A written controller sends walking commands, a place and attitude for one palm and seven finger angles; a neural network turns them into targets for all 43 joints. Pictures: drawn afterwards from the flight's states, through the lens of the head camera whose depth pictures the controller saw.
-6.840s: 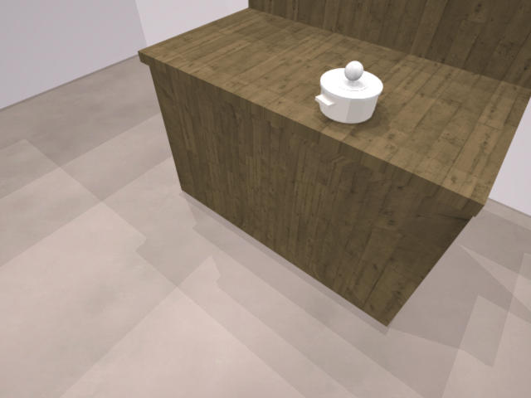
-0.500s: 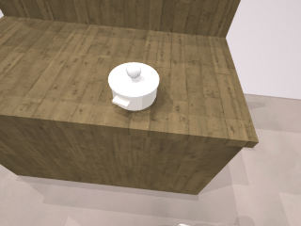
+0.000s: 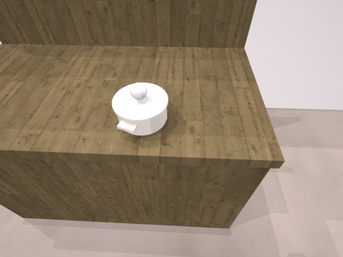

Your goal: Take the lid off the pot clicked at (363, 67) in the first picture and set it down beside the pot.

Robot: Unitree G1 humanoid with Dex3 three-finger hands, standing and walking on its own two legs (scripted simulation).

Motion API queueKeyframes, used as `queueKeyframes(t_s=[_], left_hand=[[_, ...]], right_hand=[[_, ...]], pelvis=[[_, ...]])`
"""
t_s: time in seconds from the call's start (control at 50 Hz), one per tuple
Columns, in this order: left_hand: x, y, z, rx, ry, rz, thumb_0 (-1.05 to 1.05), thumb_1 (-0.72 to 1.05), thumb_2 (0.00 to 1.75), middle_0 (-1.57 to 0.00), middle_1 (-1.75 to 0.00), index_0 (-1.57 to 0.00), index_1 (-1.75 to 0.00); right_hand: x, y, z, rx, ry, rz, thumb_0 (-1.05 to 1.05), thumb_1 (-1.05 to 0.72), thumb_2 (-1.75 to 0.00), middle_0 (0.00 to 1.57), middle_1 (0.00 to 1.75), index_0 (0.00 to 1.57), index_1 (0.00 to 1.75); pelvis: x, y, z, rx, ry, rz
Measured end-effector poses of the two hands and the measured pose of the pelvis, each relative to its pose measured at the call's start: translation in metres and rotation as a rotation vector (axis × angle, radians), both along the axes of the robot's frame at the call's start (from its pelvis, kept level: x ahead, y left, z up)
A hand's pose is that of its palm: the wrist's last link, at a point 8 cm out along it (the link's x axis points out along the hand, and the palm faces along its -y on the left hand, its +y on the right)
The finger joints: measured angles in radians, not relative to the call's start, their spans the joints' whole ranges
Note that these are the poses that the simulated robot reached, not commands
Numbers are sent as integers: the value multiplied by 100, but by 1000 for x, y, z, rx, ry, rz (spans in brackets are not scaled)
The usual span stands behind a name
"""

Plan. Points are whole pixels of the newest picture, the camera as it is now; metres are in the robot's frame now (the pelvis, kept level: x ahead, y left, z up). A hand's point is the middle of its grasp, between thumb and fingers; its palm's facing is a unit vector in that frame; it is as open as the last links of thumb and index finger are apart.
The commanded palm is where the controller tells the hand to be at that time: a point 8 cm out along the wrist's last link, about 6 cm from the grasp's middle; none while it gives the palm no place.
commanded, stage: come to a stop and stand still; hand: left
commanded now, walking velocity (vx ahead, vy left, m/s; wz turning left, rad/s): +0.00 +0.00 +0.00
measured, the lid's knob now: (138, 91) +0.53 +0.11 +0.10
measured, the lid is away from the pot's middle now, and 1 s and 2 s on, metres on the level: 0.00 0.00 0.00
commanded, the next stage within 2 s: look again from close up in 0.44 s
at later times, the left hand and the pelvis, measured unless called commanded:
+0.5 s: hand out of the picture +0.04 +0.17 -0.17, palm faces +0.03 -0.98 -0.21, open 7.4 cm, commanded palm none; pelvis +0.02 -0.01 +0.01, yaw +0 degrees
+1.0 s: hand out of the picture +0.03 +0.17 -0.17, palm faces +0.04 -0.98 -0.20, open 7.4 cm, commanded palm none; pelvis +0.02 +0.00 +0.01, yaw +0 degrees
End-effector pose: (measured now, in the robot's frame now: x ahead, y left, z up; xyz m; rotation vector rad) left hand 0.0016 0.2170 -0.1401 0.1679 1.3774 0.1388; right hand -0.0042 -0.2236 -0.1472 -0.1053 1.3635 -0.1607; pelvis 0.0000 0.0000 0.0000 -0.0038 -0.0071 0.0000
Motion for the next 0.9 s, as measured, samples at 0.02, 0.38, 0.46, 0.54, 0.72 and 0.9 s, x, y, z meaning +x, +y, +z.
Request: queueKeyframes(t_s=[0.02, 0.38, 0.46, 0.54, 0.72, 0.9], left_hand=[[3, 0, 0, 6, -6, 2, 1, 92, 89, -20, -30, -20, -30], [36, 2, 5, 21, -58, 13, 1, 91, 89, -20, -30, -20, -30], [35, 2, 3, 14, -47, 18, 1, 91, 89, -20, -30, -20, -30], [32, 1, 3, 7, -33, 23, 1, 91, 89, -20, -30, -20, -30], [25, 2, 3, 1, -9, 34, 0, 91, 89, -20, -30, -20, -30], [20, 5, 4, 1, 2, 38, 0, 91, 89, -20, -30, -20, -30]], right_hand=[[-1, 2, -1, 7, 5, 0, 0, -91, -90, 19, 30, 20, 30], [17, -2, 4, 2, 33, 7, 1, -92, -90, 20, 30, 20, 30], [27, -6, 6, -15, 18, 14, 1, -92, -90, 20, 30, 20, 30], [37, -9, 9, -27, 4, 23, 0, -92, -90, 19, 30, 20, 30], [47, -9, 11, -34, -8, 38, 0, -92, -90, 19, 30, 20, 30], [43, -5, 12, -33, 8, 37, 0, -93, -90, 20, 30, 20, 30]], pelvis=[[1, -1, 0, 0, -2, 0], [19, -10, 4, 15, 6, -1], [21, -10, 5, 14, 5, -1], [23, -10, 6, 14, 5, -2], [24, -7, 7, 14, 4, 0], [23, -5, 8, 13, 2, 0]])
